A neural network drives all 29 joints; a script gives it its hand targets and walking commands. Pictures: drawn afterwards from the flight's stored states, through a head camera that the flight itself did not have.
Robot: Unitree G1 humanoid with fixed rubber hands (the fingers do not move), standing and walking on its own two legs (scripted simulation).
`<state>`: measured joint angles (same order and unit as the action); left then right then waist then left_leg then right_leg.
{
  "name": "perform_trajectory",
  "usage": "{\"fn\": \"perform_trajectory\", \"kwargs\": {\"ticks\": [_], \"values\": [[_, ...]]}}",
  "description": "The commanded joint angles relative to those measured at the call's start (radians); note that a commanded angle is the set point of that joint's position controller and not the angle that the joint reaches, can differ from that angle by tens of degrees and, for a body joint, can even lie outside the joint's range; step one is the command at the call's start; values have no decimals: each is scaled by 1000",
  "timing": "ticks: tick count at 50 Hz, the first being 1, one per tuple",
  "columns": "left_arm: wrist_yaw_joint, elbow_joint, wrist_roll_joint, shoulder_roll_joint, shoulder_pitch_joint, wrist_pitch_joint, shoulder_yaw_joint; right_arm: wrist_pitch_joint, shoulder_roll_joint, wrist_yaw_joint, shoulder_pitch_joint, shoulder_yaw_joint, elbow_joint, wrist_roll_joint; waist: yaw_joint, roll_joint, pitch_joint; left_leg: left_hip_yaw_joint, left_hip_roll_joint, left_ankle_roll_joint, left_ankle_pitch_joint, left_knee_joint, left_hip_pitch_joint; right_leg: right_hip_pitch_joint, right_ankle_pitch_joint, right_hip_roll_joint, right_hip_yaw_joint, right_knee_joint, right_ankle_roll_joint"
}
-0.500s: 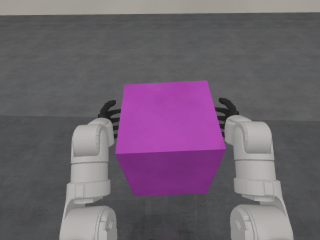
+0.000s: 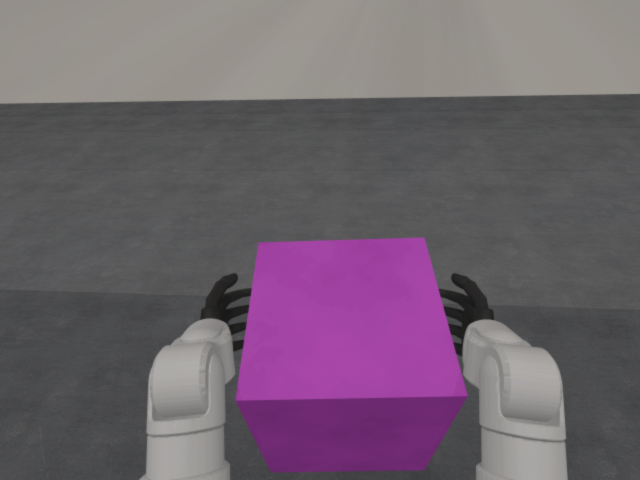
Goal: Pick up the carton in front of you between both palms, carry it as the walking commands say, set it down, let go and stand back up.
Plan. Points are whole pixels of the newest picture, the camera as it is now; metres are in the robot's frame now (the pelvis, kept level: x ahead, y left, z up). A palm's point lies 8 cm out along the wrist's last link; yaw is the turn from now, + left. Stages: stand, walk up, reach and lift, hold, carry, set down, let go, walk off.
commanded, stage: carry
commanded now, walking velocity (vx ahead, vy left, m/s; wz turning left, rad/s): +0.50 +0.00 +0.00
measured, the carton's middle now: (344, 360) +0.28 +0.00 +0.02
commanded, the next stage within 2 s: none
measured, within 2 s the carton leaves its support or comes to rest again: neither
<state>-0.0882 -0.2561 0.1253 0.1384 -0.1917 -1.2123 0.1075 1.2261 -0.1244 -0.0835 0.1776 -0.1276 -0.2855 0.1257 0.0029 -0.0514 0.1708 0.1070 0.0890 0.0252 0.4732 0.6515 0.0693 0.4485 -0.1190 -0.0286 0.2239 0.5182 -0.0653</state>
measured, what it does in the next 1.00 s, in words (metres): walks ahead: left foot, then right foot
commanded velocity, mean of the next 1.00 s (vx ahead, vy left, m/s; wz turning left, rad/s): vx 0.50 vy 0.00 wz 0.00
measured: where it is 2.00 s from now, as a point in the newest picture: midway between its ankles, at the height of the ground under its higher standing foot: (338, 340)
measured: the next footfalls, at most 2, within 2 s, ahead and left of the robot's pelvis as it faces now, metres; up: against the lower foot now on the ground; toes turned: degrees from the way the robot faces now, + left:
left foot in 0.48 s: +0.46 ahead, +0.12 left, +0.00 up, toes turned +10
right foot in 0.98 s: +0.78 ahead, -0.11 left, +0.00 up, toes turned -14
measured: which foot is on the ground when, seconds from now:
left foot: up 0.00-0.46, down 0.48-1.00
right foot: down 0.00-0.50, up 0.52-0.96, down 0.98-1.00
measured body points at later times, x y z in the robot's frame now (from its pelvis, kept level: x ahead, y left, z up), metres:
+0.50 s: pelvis +0.30 +0.02 +0.00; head +0.27 +0.03 +0.45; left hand +0.58 +0.17 +0.08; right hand +0.57 -0.13 +0.09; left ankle +0.42 +0.11 -0.73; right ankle +0.10 -0.09 -0.71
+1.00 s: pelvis +0.62 -0.01 +0.00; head +0.59 -0.02 +0.45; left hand +0.90 +0.14 +0.10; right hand +0.89 -0.16 +0.09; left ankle +0.43 +0.11 -0.71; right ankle +0.74 -0.10 -0.73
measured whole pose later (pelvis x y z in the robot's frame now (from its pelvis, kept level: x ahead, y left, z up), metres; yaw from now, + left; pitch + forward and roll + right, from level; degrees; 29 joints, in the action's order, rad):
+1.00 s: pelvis +0.62 -0.01 +0.00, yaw +0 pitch +3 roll -1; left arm -0.09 -0.35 0.12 0.14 -0.17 -1.22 0.10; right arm 1.23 -0.13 -0.09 0.16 -0.11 -0.36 0.12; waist 0.00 -0.04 0.13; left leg 0.18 0.11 0.05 0.47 0.50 -0.03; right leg 0.47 -0.05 -0.05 0.23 0.50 -0.06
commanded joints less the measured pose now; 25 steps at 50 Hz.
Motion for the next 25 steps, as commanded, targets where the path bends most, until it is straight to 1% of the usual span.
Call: {"fn": "perform_trajectory", "kwargs": {"ticks": [1,2,3,4,5,6,7,9,11,14,16,19,20,21,22,23,24,25], "values": [[262,-2,-398,885,-409,-16,-659,23,-880,264,524,729,-47,-429,21,300,209,-81,-49,-20,40,556,635,-659,-78,-401,-704,-286,-165],[264,-17,-409,919,-432,-10,-670,14,-907,267,531,730,-46,-435,18,220,203,-106,-6,-42,13,579,636,-592,-43,-371,-616,-272,-142],[267,-34,-419,948,-458,-2,-679,3,-932,268,536,734,-47,-437,15,144,188,-115,33,-50,-57,548,618,-516,-63,-350,-536,-286,-112],[271,-51,-429,967,-480,5,-690,-6,-950,267,532,737,-47,-436,10,108,178,-124,61,-46,-121,483,585,-447,-110,-327,-466,-320,-82],[274,-64,-437,978,-492,12,-700,-15,-960,263,527,743,-54,-433,8,121,176,-98,54,-40,-168,438,552,-406,-143,-304,-397,-342,-62],[276,-72,-443,977,-491,17,-704,-22,-973,259,517,749,-54,-428,9,143,173,-77,50,-32,-201,392,538,-385,-167,-287,-349,-364,-58],[278,-82,-450,968,-492,19,-709,-29,-976,253,510,750,-58,-424,9,158,167,-60,48,-23,-227,347,537,-378,-179,-277,-315,-381,-61],[279,-97,-458,942,-482,20,-715,-36,-960,241,489,749,-68,-412,9,167,146,-36,47,-5,-279,244,572,-399,-157,-274,-282,-411,-78],[277,-112,-458,914,-468,16,-715,-34,-938,232,469,746,-77,-407,9,156,122,-13,43,4,-341,133,591,-435,-86,-253,-236,-410,-76],[273,-112,-441,874,-421,1,-700,-18,-906,226,432,738,-81,-401,12,165,92,24,24,-1,-417,13,589,-485,61,-228,-176,-388,-62],[270,-98,-424,857,-393,-9,-687,-5,-889,229,421,735,-77,-401,14,175,65,45,11,-9,-436,-49,586,-518,155,-219,-147,-365,-56],[266,-80,-407,850,-385,-18,-678,9,-872,237,434,734,-77,-409,18,196,18,76,-6,-26,-446,-129,547,-544,247,-217,-117,-330,-44],[265,-77,-404,851,-387,-20,-677,12,-869,240,441,732,-77,-412,19,206,10,85,-11,-35,-441,-155,516,-551,279,-219,-110,-309,-35],[264,-75,-403,852,-391,-22,-678,14,-868,243,447,728,-77,-415,19,214,15,102,-24,-45,-425,-179,459,-551,346,-219,-96,-266,-25],[264,-75,-404,855,-397,-22,-682,15,-870,246,449,723,-71,-415,11,208,42,139,-55,-51,-404,-212,351,-534,429,-205,-60,-173,-8],[263,-77,-406,857,-403,-23,-688,14,-871,248,436,715,-54,-412,-5,167,101,185,-101,-53,-362,-240,163,-472,466,-164,-1,-8,19],[263,-78,-408,852,-412,-24,-692,12,-872,252,416,707,-40,-406,-25,100,179,74,-17,-59,-308,-232,-74,-314,306,-142,2,178,49],[261,-105,-421,865,-444,-30,-710,2,-867,256,412,690,-10,-391,-35,-144,295,-403,267,-202,-163,-312,-320,-26,81,-38,-19,507,105]]}}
